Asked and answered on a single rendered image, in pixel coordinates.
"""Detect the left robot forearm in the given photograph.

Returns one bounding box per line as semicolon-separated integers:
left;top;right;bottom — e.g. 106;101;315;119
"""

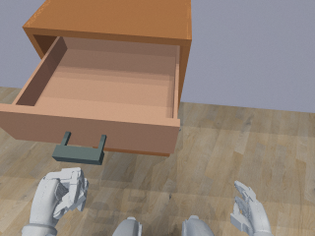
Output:
22;223;58;236

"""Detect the drawer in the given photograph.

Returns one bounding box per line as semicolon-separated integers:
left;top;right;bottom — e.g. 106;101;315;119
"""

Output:
0;36;180;154

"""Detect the left robot hand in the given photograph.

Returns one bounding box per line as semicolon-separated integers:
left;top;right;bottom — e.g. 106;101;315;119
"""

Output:
30;167;90;227

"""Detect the handle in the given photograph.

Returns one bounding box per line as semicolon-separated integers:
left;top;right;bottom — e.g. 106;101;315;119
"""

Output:
51;131;107;165

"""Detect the robot right shin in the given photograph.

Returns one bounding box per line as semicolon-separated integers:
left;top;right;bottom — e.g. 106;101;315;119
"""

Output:
189;215;199;219

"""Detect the right robot hand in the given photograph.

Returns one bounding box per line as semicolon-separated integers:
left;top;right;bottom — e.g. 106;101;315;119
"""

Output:
230;181;272;236

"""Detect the robot left thigh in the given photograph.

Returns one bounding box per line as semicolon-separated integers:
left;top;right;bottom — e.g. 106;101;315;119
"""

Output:
112;219;143;236

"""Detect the cabinet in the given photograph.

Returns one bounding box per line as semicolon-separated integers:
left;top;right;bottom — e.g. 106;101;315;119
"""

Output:
22;0;192;157

